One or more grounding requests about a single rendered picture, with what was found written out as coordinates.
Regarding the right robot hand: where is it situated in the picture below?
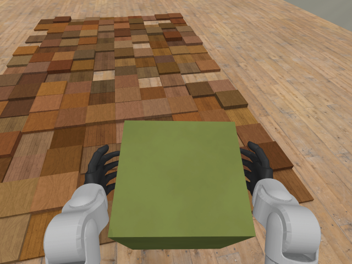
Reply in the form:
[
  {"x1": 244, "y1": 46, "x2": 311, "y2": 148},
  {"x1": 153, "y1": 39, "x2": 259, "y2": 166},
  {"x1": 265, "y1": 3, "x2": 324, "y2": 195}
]
[{"x1": 240, "y1": 141, "x2": 273, "y2": 195}]

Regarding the left robot hand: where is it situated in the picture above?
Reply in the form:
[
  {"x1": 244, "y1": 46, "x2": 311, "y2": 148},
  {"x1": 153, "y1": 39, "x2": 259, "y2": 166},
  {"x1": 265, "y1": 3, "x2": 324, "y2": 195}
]
[{"x1": 84, "y1": 145, "x2": 120, "y2": 196}]

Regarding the robot right forearm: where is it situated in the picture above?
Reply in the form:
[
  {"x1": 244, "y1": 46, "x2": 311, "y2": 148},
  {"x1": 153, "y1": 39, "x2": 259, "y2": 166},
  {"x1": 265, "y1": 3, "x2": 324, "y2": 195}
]
[{"x1": 252, "y1": 178, "x2": 321, "y2": 264}]

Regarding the robot left forearm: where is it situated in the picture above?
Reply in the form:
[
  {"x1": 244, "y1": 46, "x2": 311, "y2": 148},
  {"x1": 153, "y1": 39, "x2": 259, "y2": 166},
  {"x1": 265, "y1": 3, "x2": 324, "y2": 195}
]
[{"x1": 43, "y1": 183, "x2": 109, "y2": 264}]

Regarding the carton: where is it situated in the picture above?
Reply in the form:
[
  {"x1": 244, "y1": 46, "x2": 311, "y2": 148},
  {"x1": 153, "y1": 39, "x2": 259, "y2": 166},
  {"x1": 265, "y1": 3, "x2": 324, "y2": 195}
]
[{"x1": 108, "y1": 120, "x2": 256, "y2": 250}]

